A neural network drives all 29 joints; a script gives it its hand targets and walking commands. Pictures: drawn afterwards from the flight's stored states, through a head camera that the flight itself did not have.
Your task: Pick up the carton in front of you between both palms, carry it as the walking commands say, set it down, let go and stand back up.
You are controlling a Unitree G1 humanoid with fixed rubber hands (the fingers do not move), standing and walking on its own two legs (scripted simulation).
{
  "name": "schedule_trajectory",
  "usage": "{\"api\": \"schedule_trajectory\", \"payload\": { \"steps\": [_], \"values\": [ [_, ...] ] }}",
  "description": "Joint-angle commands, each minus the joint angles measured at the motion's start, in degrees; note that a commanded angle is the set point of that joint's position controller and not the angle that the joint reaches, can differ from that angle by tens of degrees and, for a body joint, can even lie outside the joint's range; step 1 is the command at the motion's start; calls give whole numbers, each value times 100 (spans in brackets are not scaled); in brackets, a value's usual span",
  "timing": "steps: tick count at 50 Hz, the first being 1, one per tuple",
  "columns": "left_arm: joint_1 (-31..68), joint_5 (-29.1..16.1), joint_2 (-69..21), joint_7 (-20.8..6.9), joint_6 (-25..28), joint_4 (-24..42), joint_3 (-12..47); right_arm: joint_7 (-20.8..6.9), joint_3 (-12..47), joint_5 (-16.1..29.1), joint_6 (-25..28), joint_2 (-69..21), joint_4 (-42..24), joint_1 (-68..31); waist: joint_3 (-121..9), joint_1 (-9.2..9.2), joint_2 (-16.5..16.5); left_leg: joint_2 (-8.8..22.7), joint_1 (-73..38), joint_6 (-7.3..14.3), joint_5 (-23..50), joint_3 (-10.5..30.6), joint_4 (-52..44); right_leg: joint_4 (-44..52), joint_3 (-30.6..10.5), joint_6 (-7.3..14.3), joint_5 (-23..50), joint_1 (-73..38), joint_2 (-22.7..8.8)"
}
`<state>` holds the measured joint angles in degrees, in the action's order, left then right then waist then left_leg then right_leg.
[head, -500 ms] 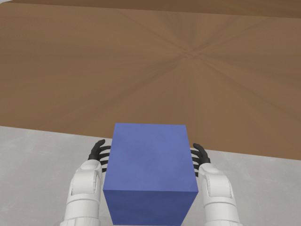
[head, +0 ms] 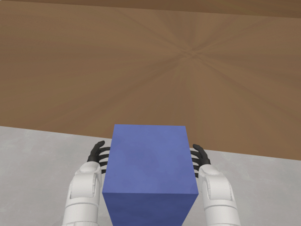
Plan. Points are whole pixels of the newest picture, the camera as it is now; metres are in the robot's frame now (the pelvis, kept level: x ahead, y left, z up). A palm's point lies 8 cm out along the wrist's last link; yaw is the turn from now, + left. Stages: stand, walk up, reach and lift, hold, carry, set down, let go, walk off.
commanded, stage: hold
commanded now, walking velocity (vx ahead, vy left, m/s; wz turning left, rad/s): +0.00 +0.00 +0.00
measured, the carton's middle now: (148, 177) +0.30 +0.00 -0.03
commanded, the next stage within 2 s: carry in 0.08 s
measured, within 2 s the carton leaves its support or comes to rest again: neither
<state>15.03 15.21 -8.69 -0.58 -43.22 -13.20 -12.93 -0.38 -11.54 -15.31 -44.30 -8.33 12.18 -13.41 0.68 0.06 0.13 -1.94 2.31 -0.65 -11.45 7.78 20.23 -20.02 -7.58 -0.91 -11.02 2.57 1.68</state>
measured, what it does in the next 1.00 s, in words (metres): walks ahead: right foot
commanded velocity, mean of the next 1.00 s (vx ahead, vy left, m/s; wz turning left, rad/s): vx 0.48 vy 0.00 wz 0.00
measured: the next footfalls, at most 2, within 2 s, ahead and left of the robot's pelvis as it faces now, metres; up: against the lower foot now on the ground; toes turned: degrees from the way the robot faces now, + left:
right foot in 0.66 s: +0.22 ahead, -0.09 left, +0.00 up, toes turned -7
left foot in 1.04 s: +0.60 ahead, +0.09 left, +0.00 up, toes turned +12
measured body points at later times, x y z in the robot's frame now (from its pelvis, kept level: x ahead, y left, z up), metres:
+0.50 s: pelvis +0.10 +0.00 -0.02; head +0.06 +0.00 +0.43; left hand +0.37 +0.16 +0.07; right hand +0.38 -0.15 +0.06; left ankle +0.03 +0.11 -0.75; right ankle +0.01 -0.14 -0.74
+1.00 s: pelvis +0.39 +0.01 -0.02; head +0.39 -0.01 +0.43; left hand +0.64 +0.18 +0.07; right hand +0.65 -0.13 +0.06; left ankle +0.53 +0.11 -0.73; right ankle +0.18 -0.08 -0.75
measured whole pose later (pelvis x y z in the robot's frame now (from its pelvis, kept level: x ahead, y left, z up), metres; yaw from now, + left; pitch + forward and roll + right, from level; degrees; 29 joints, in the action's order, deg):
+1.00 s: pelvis +0.39 +0.01 -0.02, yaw +1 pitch +5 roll +3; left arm 2.5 2.3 -7.3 7.4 -69.1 27.9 -4.3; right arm 7.0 -2.4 -4.2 -69.6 -7.3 -28.7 -0.7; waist -6.4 -3.5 1.9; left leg 1.3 33.0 1.3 -6.9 -13.5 31.1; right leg -15.8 8.1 0.2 -26.1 -6.1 -2.8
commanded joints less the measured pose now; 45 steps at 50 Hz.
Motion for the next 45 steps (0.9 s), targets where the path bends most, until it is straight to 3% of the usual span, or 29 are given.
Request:
{"api": "schedule_trajectory", "payload": {
  "steps": [1,3,4,6,8,10,13,14,16,17,19,21,22,23,24,25,26,27,29,30,31,32,33,34,35,36,39,43,45],
  "values": [
    [2602,-1497,-5310,-1296,121,137,3166,-1323,3180,1535,264,-5106,-453,-2941,-1351,-15,-76,-388,-173,-78,1209,-387,-273,180,416,-51,1100,-317,458],
    [2557,-1481,-5325,-1288,117,92,3141,-1325,3179,1526,260,-5084,-440,-2938,-1326,-33,-63,-385,-160,-74,1179,-386,-280,184,417,-50,1054,-302,458],
    [2673,-1595,-5340,-1282,103,246,3255,-1313,3198,1527,240,-5068,-437,-3008,-1297,-37,-29,624,571,119,41,-231,223,-323,226,19,40,436,-644],
    [2787,-1806,-5445,-1209,39,556,3546,-1250,3545,1802,179,-5224,-873,-3220,-1135,-39,-44,457,1052,223,-2914,96,-42,-118,26,125,-2783,1079,-377],
    [2945,-2066,-5554,-1112,-158,1111,3908,-1152,3846,1996,15,-5324,-1316,-3241,-1040,-19,-301,533,1400,263,-3189,250,-174,-422,233,51,-2674,1386,-280],
    [2964,-2263,-5486,-1006,-427,1618,4211,-1022,4090,2176,-250,-5274,-1811,-3256,-1342,-20,-520,697,1316,325,-2751,348,-252,-722,529,23,-1988,1329,-217],
    [2450,-2426,-5185,-846,-913,1932,4412,-828,4304,2239,-757,-4920,-2068,-2711,-1848,-15,-421,824,964,461,-2065,235,194,-772,692,109,-1158,1118,-305],
    [2348,-2446,-5048,-790,-1073,2052,4405,-758,4346,2261,-919,-4817,-2189,-2604,-1903,-11,-168,690,1116,418,-2037,-14,486,-477,484,180,-1373,975,-468],
    [2225,-2496,-4845,-645,-1384,2321,4417,-619,4479,2387,-1232,-4704,-2594,-2636,-1618,-64,1089,199,2324,137,-1838,-822,1694,444,-954,562,-2491,431,-1332],
    [2119,-2539,-4775,-561,-1549,2411,4393,-550,4516,2471,-1410,-4645,-2791,-2673,-1213,-125,1500,26,3021,69,-1689,-1150,1724,733,-1497,779,-2551,240,-1714],
    [1930,-2599,-4680,-407,-1841,2774,4441,-443,4596,2644,-1730,-4576,-3125,-2533,-1042,-35,1285,256,2626,138,-1396,-1305,833,450,-1149,850,-1780,536,-1788],
    [1666,-2667,-4717,-288,-2058,3209,4488,-390,4662,2874,-1958,-4702,-3446,-2311,-1361,-41,511,249,956,174,-610,-1246,381,-484,-119,455,-584,1449,-1234],
    [1606,-2709,-4741,-249,-2160,3387,4526,-358,4611,2895,-2039,-4646,-3525,-2037,-1552,51,-166,712,-38,321,-543,-552,237,-1352,605,219,-430,2171,-852],
    [1611,-2814,-4796,-232,-2256,3587,4607,-319,4544,2879,-2106,-4524,-3565,-1692,-1663,151,-1383,1503,-1010,649,307,624,-28,-2455,1356,2,-742,3207,-371],
    [1679,-2996,-4864,-246,-2343,3805,4767,-263,4482,2814,-2148,-4589,-3650,-1466,-1372,206,-1966,1949,-1669,1050,2085,1110,-116,-2720,1696,-63,-1609,4255,-252],
    [1564,-3098,-4883,-251,-2401,3881,4801,-213,4435,2815,-2194,-4693,-3842,-1336,-1334,212,-1617,2151,-1981,1230,3373,1261,-7,-2894,1556,-8,-2206,4695,-283],
    [1393,-3162,-4929,-254,-2435,3912,4817,-166,4441,2827,-2230,-4783,-3959,-1233,-1559,229,-1311,2304,-2235,1279,3590,1197,172,-2629,1518,16,-2139,4853,-294],
    [1205,-3178,-4959,-258,-2444,3991,4818,-140,4482,2836,-2263,-4923,-4095,-1120,-1625,241,-985,2148,-2129,1192,3610,957,184,-2245,1540,16,-1932,4641,-285],
    [985,-3214,-5035,-240,-2420,4221,4827,-115,4620,2910,-2286,-5024,-4499,-1266,-1805,132,-765,1680,-1401,840,3602,18,583,-893,1750,-16,-1250,3260,-108],
    [965,-3199,-5061,-205,-2393,4312,4794,-110,4710,2995,-2298,-4964,-4652,-1380,-2141,-1,-530,1351,-446,491,3695,-802,1127,-147,2009,32,-180,1480,109],
    [844,-3171,-5029,-159,-2376,4415,4749,-122,4805,3118,-2316,-4854,-4851,-1441,-2609,-79,-4,1022,735,136,2717,-1367,1985,-9,1625,134,185,-333,-272],
    [692,-3105,-4908,-103,-2353,4506,4661,-138,4970,3287,-2346,-4763,-5198,-1813,-2555,-176,1337,560,2678,-98,776,-1780,3101,142,-98,538,590,-1693,-1463],
    [739,-3100,-4851,-55,-2359,4605,4617,-144,5072,3388,-2384,-4668,-5367,-1949,-2410,-139,2072,132,4087,-151,-1684,-1633,3880,101,-1382,1155,2468,-2452,-2423],
    [798,-3095,-4841,-6,-2376,4806,4600,-149,5101,3508,-2406,-4605,-5380,-1945,-2524,-161,1297,400,4424,36,-2095,-1106,4434,-63,-1389,1492,3197,-2621,-2529],
    [830,-3034,-4767,53,-2411,4880,4553,-168,5071,3569,-2445,-4562,-5212,-1835,-2432,-172,674,510,4473,119,-1869,-1003,4736,75,-1351,1490,3176,-2329,-2490],
    [861,-2980,-4781,77,-2443,4898,4551,-181,5033,3563,-2457,-4504,-5121,-1700,-2180,-145,244,645,4447,180,-1552,-889,4475,188,-1102,1315,2617,-2054,-2405],
    [904,-3066,-4626,-10,-2591,4763,4682,-124,4780,3156,-2509,-4455,-4474,-982,-1712,-151,347,722,4430,92,-810,-1244,3393,480,-67,877,2687,-1786,-1951],
    [931,-3284,-4442,-291,-2710,4607,4924,-62,4385,2587,-2516,-4431,-4089,-520,-1105,-173,522,351,3679,77,40,-1968,1691,723,882,721,3206,-1010,-1344],
    [938,-3354,-4455,-412,-2689,4492,4962,-72,4347,2485,-2487,-4509,-4114,-602,-958,-173,799,70,2766,151,408,-2367,1233,739,1145,671,3767,-435,-1318]
  ]
}}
